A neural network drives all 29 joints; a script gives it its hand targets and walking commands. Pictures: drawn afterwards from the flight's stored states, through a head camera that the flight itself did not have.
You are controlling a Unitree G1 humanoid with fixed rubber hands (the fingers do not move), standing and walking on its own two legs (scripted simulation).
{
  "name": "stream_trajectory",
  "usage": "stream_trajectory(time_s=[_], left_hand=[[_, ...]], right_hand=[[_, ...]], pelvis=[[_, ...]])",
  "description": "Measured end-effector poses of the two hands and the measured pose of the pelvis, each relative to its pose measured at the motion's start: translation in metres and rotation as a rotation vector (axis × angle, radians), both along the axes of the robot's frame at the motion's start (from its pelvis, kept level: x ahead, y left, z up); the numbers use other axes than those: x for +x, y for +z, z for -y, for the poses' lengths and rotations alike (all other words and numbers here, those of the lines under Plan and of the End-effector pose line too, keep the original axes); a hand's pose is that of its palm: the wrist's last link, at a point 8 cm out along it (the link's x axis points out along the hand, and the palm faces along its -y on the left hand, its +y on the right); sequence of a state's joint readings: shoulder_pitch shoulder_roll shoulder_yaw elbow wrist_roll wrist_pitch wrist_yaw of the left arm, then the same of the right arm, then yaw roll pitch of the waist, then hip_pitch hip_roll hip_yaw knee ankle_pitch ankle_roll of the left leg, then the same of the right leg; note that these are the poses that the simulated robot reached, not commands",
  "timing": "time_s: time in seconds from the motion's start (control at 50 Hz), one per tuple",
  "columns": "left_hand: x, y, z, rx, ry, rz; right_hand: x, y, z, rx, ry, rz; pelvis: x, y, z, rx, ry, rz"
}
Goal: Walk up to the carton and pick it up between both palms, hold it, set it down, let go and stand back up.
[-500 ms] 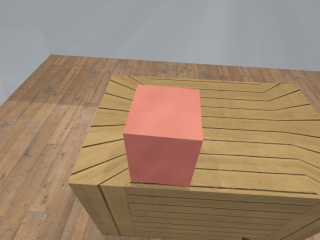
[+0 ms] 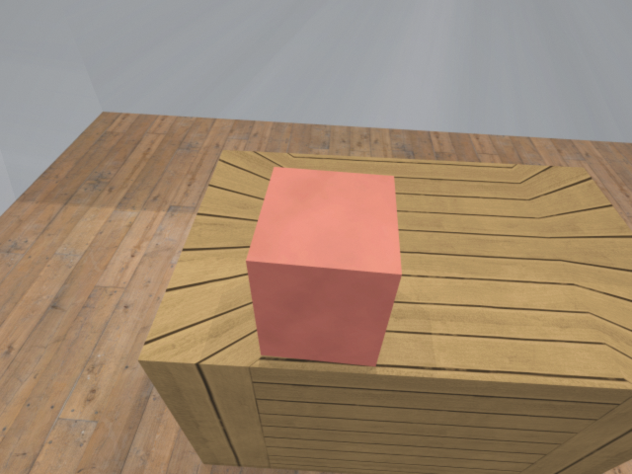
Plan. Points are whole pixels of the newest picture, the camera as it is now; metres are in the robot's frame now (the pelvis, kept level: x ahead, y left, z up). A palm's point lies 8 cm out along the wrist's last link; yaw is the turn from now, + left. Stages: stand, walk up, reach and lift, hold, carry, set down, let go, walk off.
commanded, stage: stand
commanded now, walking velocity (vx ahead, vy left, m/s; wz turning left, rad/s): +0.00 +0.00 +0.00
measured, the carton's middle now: (325, 268) +0.46 -0.01 -0.03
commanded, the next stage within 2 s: none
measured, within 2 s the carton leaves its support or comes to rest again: neither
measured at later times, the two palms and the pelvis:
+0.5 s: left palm out of the picture +0.06 +0.29 -0.12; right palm out of the picture +0.09 -0.24 -0.12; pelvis -0.01 +0.00 +0.00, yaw +0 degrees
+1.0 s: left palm out of the picture +0.06 +0.29 -0.12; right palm out of the picture +0.08 -0.24 -0.13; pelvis -0.01 +0.00 +0.00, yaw +0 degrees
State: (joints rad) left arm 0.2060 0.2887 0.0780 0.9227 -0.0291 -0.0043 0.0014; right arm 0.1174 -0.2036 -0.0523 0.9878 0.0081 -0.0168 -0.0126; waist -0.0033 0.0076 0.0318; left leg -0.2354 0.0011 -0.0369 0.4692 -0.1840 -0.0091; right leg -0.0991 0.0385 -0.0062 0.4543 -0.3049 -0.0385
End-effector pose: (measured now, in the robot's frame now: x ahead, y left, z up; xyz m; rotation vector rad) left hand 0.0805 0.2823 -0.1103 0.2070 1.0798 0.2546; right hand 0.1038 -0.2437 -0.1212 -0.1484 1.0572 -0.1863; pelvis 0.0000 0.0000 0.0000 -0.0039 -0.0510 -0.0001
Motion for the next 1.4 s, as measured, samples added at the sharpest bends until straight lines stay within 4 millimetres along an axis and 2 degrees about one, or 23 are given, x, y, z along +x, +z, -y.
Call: stream_trajectory(time_s=[0.66, 1.4], left_hand=[[-0.020, -0.006, -0.004, -0.008, 0.017, -0.040], [-0.018, -0.006, -0.004, -0.007, 0.020, -0.048]], right_hand=[[-0.019, -0.003, -0.003, 0.000, -0.008, -0.028], [-0.021, -0.005, -0.002, 0.002, -0.010, -0.041]], pelvis=[[-0.010, 0.000, -0.004, -0.005, 0.000, 0.014], [-0.010, 0.000, -0.004, -0.005, -0.001, 0.014]])
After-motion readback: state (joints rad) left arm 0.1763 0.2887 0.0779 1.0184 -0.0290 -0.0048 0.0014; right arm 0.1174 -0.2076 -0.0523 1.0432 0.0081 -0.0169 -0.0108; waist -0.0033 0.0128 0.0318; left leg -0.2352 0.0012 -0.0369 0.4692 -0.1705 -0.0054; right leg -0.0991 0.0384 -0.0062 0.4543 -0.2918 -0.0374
